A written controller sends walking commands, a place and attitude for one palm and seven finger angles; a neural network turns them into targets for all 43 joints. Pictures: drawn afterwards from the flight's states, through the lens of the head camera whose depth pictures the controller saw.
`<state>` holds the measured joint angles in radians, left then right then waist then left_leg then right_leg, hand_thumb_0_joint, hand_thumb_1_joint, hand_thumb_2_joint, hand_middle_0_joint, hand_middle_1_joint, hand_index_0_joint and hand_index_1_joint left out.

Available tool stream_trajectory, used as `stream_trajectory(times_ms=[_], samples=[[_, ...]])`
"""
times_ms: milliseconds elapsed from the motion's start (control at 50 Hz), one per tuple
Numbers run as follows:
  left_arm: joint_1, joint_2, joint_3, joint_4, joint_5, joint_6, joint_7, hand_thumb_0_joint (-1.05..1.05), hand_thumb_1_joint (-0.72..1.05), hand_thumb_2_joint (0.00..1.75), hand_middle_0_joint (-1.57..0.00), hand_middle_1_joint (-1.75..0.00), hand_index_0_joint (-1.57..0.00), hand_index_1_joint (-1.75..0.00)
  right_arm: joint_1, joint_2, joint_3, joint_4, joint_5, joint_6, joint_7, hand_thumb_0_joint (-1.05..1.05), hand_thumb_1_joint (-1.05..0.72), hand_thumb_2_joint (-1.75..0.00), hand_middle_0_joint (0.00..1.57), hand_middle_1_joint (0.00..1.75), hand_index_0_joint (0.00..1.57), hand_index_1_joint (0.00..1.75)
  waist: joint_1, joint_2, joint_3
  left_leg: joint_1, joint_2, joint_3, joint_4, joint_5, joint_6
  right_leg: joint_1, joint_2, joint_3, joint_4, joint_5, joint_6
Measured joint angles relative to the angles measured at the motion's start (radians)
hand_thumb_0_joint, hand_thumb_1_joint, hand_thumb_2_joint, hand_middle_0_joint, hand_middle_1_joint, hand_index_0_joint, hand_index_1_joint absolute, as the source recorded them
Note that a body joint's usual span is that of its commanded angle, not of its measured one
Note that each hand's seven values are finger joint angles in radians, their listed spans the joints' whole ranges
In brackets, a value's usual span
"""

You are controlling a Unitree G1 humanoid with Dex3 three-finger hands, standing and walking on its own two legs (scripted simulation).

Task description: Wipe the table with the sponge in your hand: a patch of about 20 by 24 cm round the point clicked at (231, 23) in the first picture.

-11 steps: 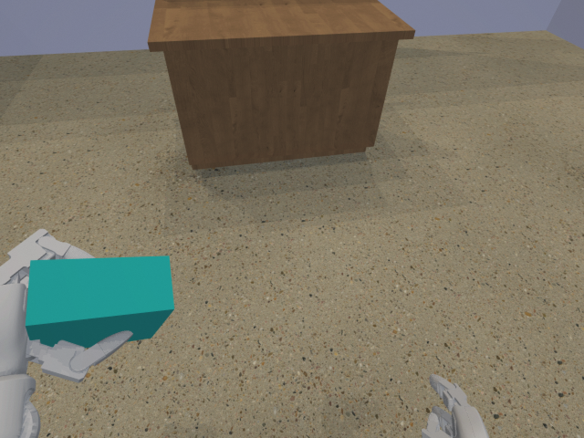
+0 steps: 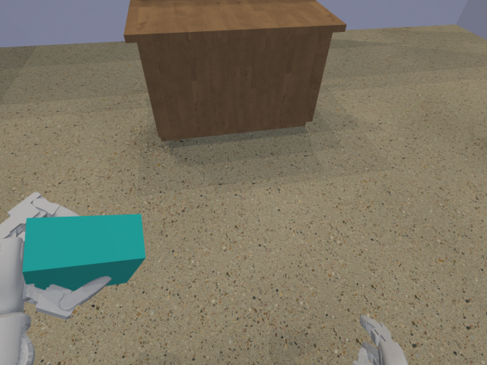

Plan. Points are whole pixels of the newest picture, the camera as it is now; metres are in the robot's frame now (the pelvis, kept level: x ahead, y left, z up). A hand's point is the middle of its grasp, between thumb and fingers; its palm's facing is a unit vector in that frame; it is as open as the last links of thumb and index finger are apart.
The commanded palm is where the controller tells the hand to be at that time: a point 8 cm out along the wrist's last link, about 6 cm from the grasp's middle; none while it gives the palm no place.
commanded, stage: stand and wait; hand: left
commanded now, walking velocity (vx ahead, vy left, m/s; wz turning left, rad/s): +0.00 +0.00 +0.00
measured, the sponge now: (101, 254) +0.22 +0.21 +0.13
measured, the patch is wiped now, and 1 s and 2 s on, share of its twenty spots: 0.00 0.00 0.00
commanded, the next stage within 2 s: look at it before walking up in 0.04 s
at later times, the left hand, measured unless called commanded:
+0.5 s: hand (58, 254) +0.21 +0.24 +0.16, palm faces +0.43 -0.82 -0.39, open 10.1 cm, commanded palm +0.15 +0.29 +0.18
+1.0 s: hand (85, 192) +0.30 +0.25 +0.17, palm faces +0.47 -0.75 -0.47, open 10.1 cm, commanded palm +0.24 +0.28 +0.18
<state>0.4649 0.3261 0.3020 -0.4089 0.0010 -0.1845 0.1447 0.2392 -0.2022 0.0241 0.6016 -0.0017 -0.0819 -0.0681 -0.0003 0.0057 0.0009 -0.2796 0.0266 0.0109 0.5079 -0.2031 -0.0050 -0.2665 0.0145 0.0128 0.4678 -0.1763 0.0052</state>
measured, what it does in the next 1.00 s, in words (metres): walks ahead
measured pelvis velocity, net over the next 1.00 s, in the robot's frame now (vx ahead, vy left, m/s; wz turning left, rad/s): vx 0.12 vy -0.01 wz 0.14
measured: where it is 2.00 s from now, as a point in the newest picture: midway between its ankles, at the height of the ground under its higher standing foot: (253, 327)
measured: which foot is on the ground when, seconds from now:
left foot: down 0.00-1.00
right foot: down 0.00-0.74, up 0.76-1.00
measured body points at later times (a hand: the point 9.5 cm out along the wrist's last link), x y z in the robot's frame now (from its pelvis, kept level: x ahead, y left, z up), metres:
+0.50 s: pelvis +0.01 +0.00 -0.01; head -0.01 +0.00 +0.44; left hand +0.18 +0.28 +0.18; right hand +0.16 -0.23 -0.09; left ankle +0.04 +0.12 -0.74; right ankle +0.05 -0.12 -0.73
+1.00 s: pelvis +0.12 -0.01 +0.00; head +0.14 -0.02 +0.45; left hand +0.27 +0.28 +0.19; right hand +0.29 -0.19 -0.11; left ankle +0.05 +0.12 -0.74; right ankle +0.20 -0.12 -0.71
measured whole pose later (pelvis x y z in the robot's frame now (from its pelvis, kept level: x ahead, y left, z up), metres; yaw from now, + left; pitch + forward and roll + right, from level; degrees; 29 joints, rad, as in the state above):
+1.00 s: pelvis +0.12 -0.01 +0.00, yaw +8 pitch +0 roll -1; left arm 0.52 0.37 0.35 -0.50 0.00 -0.22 0.14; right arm 0.26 -0.13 0.03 0.63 -0.01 -0.11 -0.04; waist -0.01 0.03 0.03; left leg -0.15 0.07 0.00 0.51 -0.36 -0.03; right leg -0.44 -0.06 -0.14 0.76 -0.36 0.03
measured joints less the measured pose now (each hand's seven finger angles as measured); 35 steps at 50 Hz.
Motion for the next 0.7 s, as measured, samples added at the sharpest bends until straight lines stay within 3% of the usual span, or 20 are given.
stream_trajectory(times_ms=[360, 440, 520, 620, 700], samples=[[0.003, 0.003, 0.001, -0.008, 0.001, -0.004, 0.001, -0.01, -0.49, 0.99, -0.74, -1.34, -0.74, -1.34, 0.003, 0.007, 0.002, 0.003, -0.001, -0.007, 0.002, 0.01, -0.91, -0.9, 0.2, 0.3, 0.2, 0.3, -0.001, -0.001, -0.003, -0.005, -0.006, -0.002, 0.01, -0.005, 0.004, -0.008, -0.006, -0.004, 0.021, -0.01, 0.0], [0.007, 0.002, -0.004, -0.017, 0.005, 0.01, 0.006, -0.01, -0.49, 0.99, -0.74, -1.34, -0.74, -1.34, 0.014, 0.003, -0.003, 0.005, -0.007, 0.005, -0.005, 0.01, -0.91, -0.9, 0.2, 0.3, 0.2, 0.3, -0.012, 0.0, -0.02, -0.027, -0.013, -0.013, 0.057, -0.091, 0.021, -0.025, -0.017, -0.023, 0.073, -0.109, -0.008], [0.008, 0.017, 0.012, -0.045, 0.005, 0.008, 0.014, -0.01, -0.49, 0.99, -0.74, -1.34, -0.74, -1.34, 0.026, -0.002, -0.009, 0.008, -0.01, 0.006, -0.013, 0.01, -0.91, -0.9, 0.2, 0.3, 0.2, 0.3, -0.024, -0.003, -0.016, -0.041, -0.02, -0.029, 0.096, -0.06, 0.023, -0.034, -0.031, -0.049, 0.13, -0.124, -0.011], [0.012, 0.011, 0.024, -0.035, 0.009, -0.002, 0.013, -0.01, -0.49, 0.99, -0.74, -1.35, -0.74, -1.34, 0.051, -0.004, -0.015, 0.031, -0.008, 0.015, -0.015, 0.01, -0.91, -0.9, 0.2, 0.3, 0.2, 0.3, -0.023, 0.006, -0.038, -0.058, -0.023, -0.044, 0.172, -0.148, 0.025, -0.03, -0.04, -0.075, 0.183, -0.195, -0.015], [-0.02, 0.013, 0.014, -0.043, 0.011, -0.014, 0.016, -0.01, -0.49, 0.99, -0.74, -1.35, -0.74, -1.34, 0.062, -0.005, -0.016, 0.054, -0.006, 0.01, -0.008, 0.01, -0.91, -0.9, 0.2, 0.3, 0.2, 0.3, -0.021, -0.026, -0.013, -0.047, -0.012, 0.01, 0.2, -0.172, 0.029, -0.004, -0.083, -0.101, 0.222, -0.202, 0.001]])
